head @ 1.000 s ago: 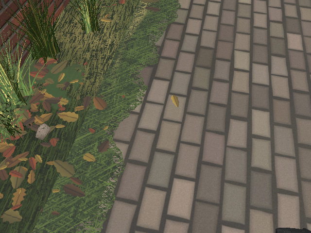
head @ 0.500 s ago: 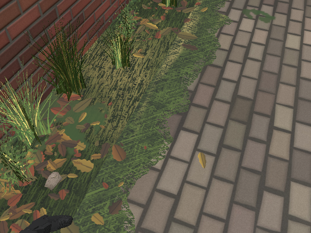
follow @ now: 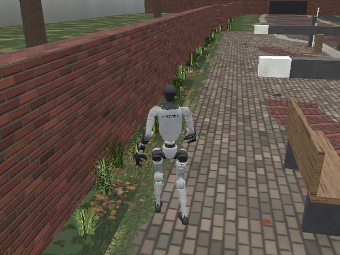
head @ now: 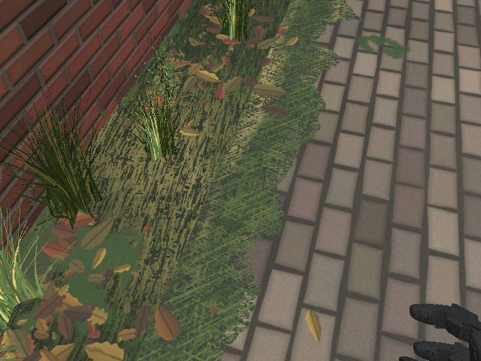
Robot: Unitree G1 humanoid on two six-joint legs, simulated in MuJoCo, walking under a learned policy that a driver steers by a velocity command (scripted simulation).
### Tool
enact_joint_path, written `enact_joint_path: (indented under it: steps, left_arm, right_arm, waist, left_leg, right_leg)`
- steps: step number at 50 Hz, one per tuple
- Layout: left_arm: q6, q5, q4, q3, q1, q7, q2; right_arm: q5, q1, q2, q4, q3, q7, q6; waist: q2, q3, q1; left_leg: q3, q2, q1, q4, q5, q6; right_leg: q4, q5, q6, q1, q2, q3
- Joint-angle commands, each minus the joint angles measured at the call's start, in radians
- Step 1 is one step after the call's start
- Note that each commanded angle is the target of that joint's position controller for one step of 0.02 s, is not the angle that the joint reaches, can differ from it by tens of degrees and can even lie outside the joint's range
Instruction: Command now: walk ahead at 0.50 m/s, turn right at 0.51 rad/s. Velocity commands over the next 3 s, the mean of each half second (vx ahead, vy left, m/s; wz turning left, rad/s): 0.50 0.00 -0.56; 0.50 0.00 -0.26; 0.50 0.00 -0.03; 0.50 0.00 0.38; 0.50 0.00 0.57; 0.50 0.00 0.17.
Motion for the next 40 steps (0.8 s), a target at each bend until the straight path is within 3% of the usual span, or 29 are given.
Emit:
enact_joint_path:
  steps: [1, 2, 3, 4, 5, 7, 9, 15, 19, 21, 22, 23, 24, 25, 26, 27, 28, 29, 31, 33, 36, 40]
  left_arm:
    - [-0.029, -0.024, -0.110, 0.003, 0.044, 0.004, 0.101]
    - [-0.023, -0.015, -0.118, 0.017, -0.054, 0.003, 0.145]
    - [-0.017, -0.005, -0.123, 0.019, -0.092, 0.002, 0.133]
    - [-0.014, 0.004, -0.135, 0.021, -0.120, -0.002, 0.121]
    - [-0.009, 0.000, -0.143, 0.021, -0.124, -0.009, 0.104]
    - [0.001, -0.005, -0.160, 0.014, -0.137, -0.018, 0.064]
    - [0.005, 0.002, -0.185, 0.009, -0.174, -0.023, 0.052]
    - [-0.008, 0.003, -0.234, -0.009, -0.334, -0.055, 0.031]
    - [-0.006, -0.001, -0.286, -0.007, -0.425, -0.075, 0.046]
    - [-0.001, 0.005, -0.297, 0.008, -0.398, -0.079, 0.076]
    - [0.003, 0.007, -0.287, 0.025, -0.328, -0.077, 0.105]
    - [0.007, 0.004, -0.249, 0.053, -0.174, -0.070, 0.149]
    - [0.018, 0.001, -0.208, 0.086, 0.003, -0.049, 0.223]
    - [0.011, -0.007, -0.216, 0.097, -0.033, -0.042, 0.341]
    - [-0.002, -0.001, -0.244, 0.074, 0.014, -0.045, 0.259]
    - [-0.014, 0.009, -0.223, 0.055, -0.016, -0.048, 0.199]
    - [-0.020, 0.007, -0.222, 0.045, -0.074, -0.046, 0.172]
    - [-0.021, 0.012, -0.230, 0.034, -0.144, -0.044, 0.139]
    - [-0.027, 0.031, -0.241, 0.019, -0.203, -0.041, 0.106]
    - [-0.039, 0.025, -0.217, 0.020, -0.194, -0.037, 0.116]
    - [-0.044, 0.022, -0.181, 0.023, -0.162, -0.023, 0.134]
    - [-0.041, 0.013, -0.139, 0.023, -0.102, -0.017, 0.147]
  right_arm:
    - [0.002, 0.331, -0.207, 0.021, -0.079, -0.004, 0.011]
    - [0.006, 0.294, -0.146, 0.017, -0.062, -0.006, 0.013]
    - [-0.001, 0.245, -0.125, 0.016, -0.051, -0.003, 0.016]
    - [-0.004, 0.213, -0.104, 0.024, -0.044, -0.001, 0.018]
    - [-0.011, 0.195, -0.096, 0.031, -0.040, -0.002, 0.017]
    - [-0.006, 0.193, -0.106, 0.047, -0.046, 0.000, 0.009]
    - [-0.003, 0.199, -0.134, 0.066, -0.056, -0.002, 0.004]
    - [0.005, 0.234, -0.192, 0.113, -0.066, -0.011, 0.017]
    - [0.024, 0.285, -0.229, 0.147, -0.076, -0.013, 0.038]
    - [0.030, 0.286, -0.258, 0.149, -0.083, -0.018, 0.051]
    - [0.032, 0.285, -0.273, 0.148, -0.087, -0.023, 0.059]
    - [0.035, 0.276, -0.268, 0.144, -0.083, -0.028, 0.065]
    - [0.015, 0.291, -0.232, 0.128, -0.067, -0.033, 0.061]
    - [-0.025, 0.391, -0.082, 0.065, -0.016, -0.016, 0.036]
    - [0.006, 0.295, -0.167, 0.060, -0.026, -0.001, -0.001]
    - [0.045, 0.211, -0.207, 0.038, -0.038, 0.007, -0.015]
    - [0.037, 0.198, -0.191, 0.040, -0.029, 0.002, -0.021]
    - [0.013, 0.197, -0.189, 0.053, -0.032, -0.005, -0.019]
    - [0.003, 0.239, -0.188, 0.069, -0.038, -0.004, 0.007]
    - [-0.004, 0.248, -0.155, 0.077, -0.030, -0.006, 0.027]
    - [-0.009, 0.153, -0.122, 0.052, -0.018, -0.007, 0.035]
    - [0.005, 0.019, -0.097, 0.028, -0.005, 0.010, 0.024]
  waist:
    - [0.256, -0.216, -0.155]
    - [0.158, -0.099, -0.174]
    - [0.097, -0.044, -0.152]
    - [0.100, -0.001, -0.134]
    - [0.123, 0.016, -0.114]
    - [0.134, 0.022, -0.104]
    - [0.109, 0.029, -0.102]
    - [0.072, 0.053, -0.151]
    - [0.078, 0.078, -0.165]
    - [0.107, 0.039, -0.130]
    - [0.122, -0.010, -0.084]
    - [0.105, -0.090, 0.005]
    - [0.025, -0.185, 0.079]
    - [-0.256, -0.275, -0.054]
    - [-0.144, -0.409, 0.033]
    - [-0.092, -0.259, 0.040]
    - [-0.023, -0.163, -0.003]
    - [0.006, -0.104, -0.045]
    - [-0.028, -0.076, -0.102]
    - [-0.024, -0.057, -0.113]
    - [-0.026, -0.006, -0.087]
    - [-0.036, 0.031, -0.026]
  left_leg:
    - [-0.707, 0.465, 0.719, -0.173, -0.386, 0.246]
    - [-0.544, 0.411, 0.610, -0.184, -0.341, 0.203]
    - [-0.419, 0.362, 0.504, -0.206, -0.216, 0.178]
    - [-0.336, 0.327, 0.429, -0.229, -0.123, 0.171]
    - [-0.260, 0.300, 0.369, -0.255, -0.061, 0.159]
    - [-0.168, 0.285, 0.321, -0.295, 0.024, 0.167]
    - [-0.104, 0.295, 0.315, -0.319, 0.106, 0.183]
    - [0.098, 0.272, 0.343, -0.321, 0.207, 0.146]
    - [0.152, 0.310, 0.451, -0.274, 0.292, 0.117]
    - [0.193, 0.314, 0.491, -0.159, 0.594, 0.095]
    - [0.216, 0.307, 0.492, -0.038, 0.757, 0.082]
    - [0.247, 0.278, 0.424, 0.159, 0.796, 0.055]
    - [0.249, 0.242, 0.186, 0.452, 0.538, 0.014]
    - [0.177, 0.040, -0.271, 0.812, -0.439, -0.046]
    - [-0.046, 0.029, -0.367, 0.920, -0.487, -0.033]
    - [-0.044, 0.077, -0.436, 0.903, -0.385, -0.016]
    - [-0.030, 0.122, -0.401, 0.817, -0.296, -0.008]
    - [-0.023, 0.155, -0.336, 0.738, -0.246, -0.016]
    - [-0.024, 0.182, -0.213, 0.672, -0.198, -0.030]
    - [-0.003, 0.180, -0.188, 0.607, -0.161, -0.055]
    - [0.005, 0.176, -0.225, 0.434, 0.022, -0.075]
    - [0.028, 0.128, -0.164, 0.174, 0.251, -0.062]
  right_leg:
    - [0.560, -0.094, 0.014, -0.663, -0.076, -0.054]
    - [0.595, 0.001, 0.020, -0.681, -0.105, -0.064]
    - [0.584, 0.072, 0.029, -0.646, -0.134, -0.086]
    - [0.547, 0.118, 0.036, -0.630, -0.156, -0.090]
    - [0.525, 0.147, 0.037, -0.594, -0.178, -0.096]
    - [0.494, 0.186, 0.047, -0.575, -0.192, -0.120]
    - [0.432, 0.243, 0.061, -0.600, -0.201, -0.123]
    - [0.117, 0.511, 0.045, -0.538, -0.182, -0.193]
    - [0.009, 0.437, 0.000, -0.526, -0.156, -0.243]
    - [-0.012, 0.330, -0.040, -0.431, -0.099, -0.299]
    - [-0.022, 0.288, -0.065, -0.323, -0.057, -0.327]
    - [-0.083, 0.342, -0.102, -0.103, -0.016, -0.337]
    - [-0.094, 0.369, -0.155, 0.217, -0.093, -0.182]
    - [-0.179, 0.222, -0.340, 0.539, -0.366, 0.399]
    - [-0.315, 0.093, -0.372, 0.584, -0.420, 0.615]
    - [-0.335, 0.165, -0.316, 0.485, -0.394, 0.453]
    - [-0.336, 0.265, -0.280, 0.329, -0.351, 0.322]
    - [-0.342, 0.387, -0.254, 0.188, -0.318, 0.226]
    - [-0.390, 0.535, -0.247, 0.028, -0.281, 0.138]
    - [-0.425, 0.615, -0.256, -0.045, -0.269, 0.067]
    - [-0.458, 0.622, -0.230, -0.070, -0.235, -0.020]
    - [-0.467, 0.489, -0.181, -0.061, -0.212, -0.072]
